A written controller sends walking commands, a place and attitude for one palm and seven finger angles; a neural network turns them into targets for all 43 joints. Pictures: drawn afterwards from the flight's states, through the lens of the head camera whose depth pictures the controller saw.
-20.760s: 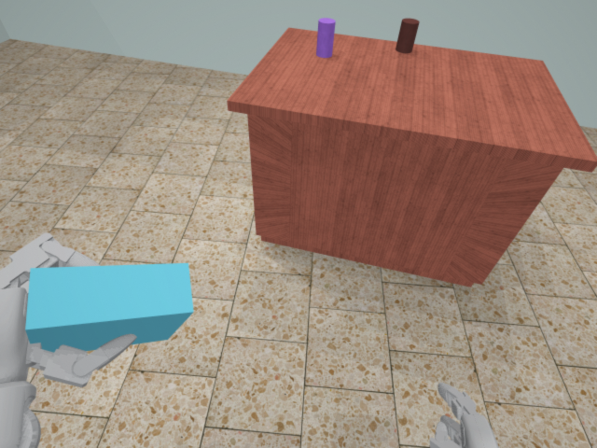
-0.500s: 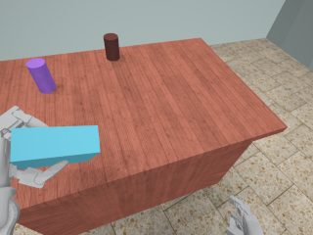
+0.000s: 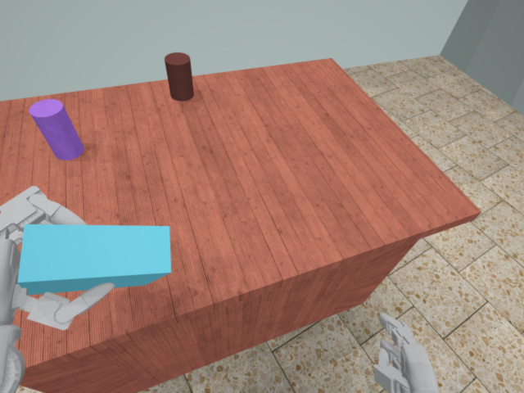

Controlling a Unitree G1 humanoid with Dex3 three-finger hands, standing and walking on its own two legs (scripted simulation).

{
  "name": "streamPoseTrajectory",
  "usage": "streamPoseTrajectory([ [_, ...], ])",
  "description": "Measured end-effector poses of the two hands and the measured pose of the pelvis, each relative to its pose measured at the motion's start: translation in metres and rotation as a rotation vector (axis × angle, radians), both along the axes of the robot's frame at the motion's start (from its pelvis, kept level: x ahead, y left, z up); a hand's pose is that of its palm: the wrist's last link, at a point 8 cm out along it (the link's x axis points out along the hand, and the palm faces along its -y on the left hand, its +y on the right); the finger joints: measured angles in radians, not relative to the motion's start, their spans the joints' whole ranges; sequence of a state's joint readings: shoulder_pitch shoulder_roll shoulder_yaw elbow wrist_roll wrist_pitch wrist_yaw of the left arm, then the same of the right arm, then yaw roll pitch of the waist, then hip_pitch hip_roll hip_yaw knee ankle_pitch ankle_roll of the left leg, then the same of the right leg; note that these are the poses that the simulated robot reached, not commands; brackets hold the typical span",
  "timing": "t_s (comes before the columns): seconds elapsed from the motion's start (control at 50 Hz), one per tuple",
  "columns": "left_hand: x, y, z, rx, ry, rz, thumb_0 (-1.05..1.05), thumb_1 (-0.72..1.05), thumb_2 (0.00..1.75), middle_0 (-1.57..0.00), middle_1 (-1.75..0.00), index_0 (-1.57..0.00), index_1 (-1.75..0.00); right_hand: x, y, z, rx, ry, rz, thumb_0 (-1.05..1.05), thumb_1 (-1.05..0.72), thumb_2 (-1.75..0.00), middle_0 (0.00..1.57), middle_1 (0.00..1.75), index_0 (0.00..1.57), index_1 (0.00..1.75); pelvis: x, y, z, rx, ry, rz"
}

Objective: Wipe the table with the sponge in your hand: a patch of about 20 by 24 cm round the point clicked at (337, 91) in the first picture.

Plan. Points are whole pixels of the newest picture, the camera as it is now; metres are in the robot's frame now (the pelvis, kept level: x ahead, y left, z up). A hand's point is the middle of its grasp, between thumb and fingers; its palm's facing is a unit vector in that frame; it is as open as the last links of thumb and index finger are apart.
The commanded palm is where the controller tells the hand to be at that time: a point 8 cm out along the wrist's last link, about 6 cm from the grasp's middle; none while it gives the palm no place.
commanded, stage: look again from close up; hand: left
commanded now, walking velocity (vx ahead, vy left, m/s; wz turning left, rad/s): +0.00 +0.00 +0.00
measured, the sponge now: (119, 260) +0.23 +0.20 +0.13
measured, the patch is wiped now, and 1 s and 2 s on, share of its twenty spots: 0.00 0.00 0.00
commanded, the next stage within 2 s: turn the palm down, sponge in hand in 0.34 s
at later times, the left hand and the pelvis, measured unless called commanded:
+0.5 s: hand (51, 233) +0.23 +0.26 +0.17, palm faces +0.37 -0.77 -0.52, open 9.6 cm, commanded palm +0.15 +0.28 +0.17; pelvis +0.00 +0.00 +0.00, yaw +2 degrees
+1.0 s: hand (56, 267) +0.20 +0.25 +0.15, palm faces +0.42 -0.55 -0.72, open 9.6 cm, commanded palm +0.16 +0.26 +0.18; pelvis -0.02 -0.07 -0.02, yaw +3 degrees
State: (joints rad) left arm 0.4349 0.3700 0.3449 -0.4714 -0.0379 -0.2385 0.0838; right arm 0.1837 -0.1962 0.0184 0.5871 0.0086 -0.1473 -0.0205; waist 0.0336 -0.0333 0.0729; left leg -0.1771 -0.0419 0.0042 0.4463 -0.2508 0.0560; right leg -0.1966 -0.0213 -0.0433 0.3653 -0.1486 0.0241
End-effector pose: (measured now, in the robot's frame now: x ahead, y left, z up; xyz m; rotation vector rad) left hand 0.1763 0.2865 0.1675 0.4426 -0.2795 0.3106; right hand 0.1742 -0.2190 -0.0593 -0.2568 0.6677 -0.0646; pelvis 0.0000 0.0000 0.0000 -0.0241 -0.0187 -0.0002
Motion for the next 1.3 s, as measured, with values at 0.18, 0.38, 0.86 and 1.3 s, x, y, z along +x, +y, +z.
streamPoseTrajectory([
  [0.18,0.003,0.004,-0.01,-0.033,0.03,0.024,-0.01,-0.45,1.02,-0.77,-1.37,-0.78,-1.36,0.002,0.003,0.003,-0.002,-0.01,0.001,0.01,-0.9,-0.9,0.2,0.3,0.2,0.3,-0.001,0.002,0.0,0.001,0.0,0.001],
  [0.38,0.003,0.0,0.004,0.013,0.001,-0.001,-0.01,-0.45,1.03,-0.77,-1.37,-0.78,-1.36,-0.001,0.004,-0.002,0.013,0.006,-0.007,0.01,-0.9,-0.9,0.2,0.3,0.2,0.3,0.0,0.002,0.0,0.001,0.005,0.002],
  [0.86,-0.017,-0.034,0.008,0.256,0.17,0.115,-0.01,-0.46,1.03,-0.78,-1.37,-0.79,-1.35,0.015,-0.034,-0.019,0.029,-0.02,0.079,0.01,-0.9,-0.9,0.2,0.3,0.2,0.3,-0.013,-0.047,-0.013,0.032,-0.001,0.018],
  [1.3,0.01,-0.06,0.027,0.543,0.267,0.139,-0.01,-0.46,1.03,-0.78,-1.37,-0.78,-1.36,0.011,-0.094,-0.047,0.01,0.063,-0.066,0.01,-0.91,-0.9,0.2,0.3,0.2,0.3,0.005,-0.072,-0.019,0.041,0.041,0.006],
])
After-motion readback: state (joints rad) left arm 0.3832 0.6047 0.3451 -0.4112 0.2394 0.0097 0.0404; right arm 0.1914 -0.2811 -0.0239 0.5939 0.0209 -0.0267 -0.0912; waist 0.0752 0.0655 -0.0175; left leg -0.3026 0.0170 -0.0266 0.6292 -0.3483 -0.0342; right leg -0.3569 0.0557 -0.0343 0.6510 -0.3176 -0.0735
